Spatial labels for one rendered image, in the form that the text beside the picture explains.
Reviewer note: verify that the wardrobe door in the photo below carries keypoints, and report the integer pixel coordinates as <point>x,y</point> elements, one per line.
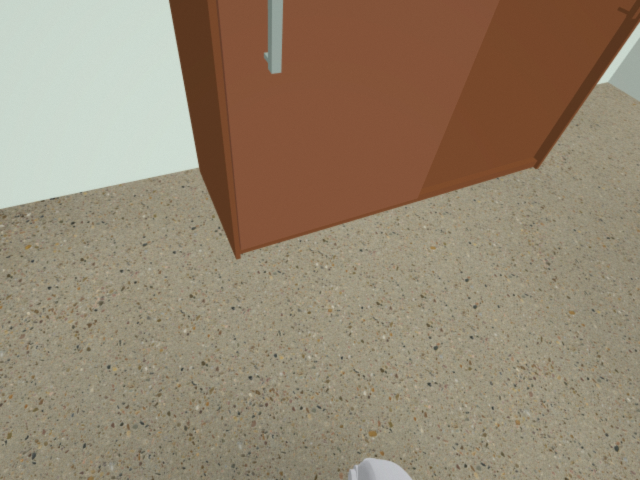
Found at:
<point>354,120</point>
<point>533,59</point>

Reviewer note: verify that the right robot thigh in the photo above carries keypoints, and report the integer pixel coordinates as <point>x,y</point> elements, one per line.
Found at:
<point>377,469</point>

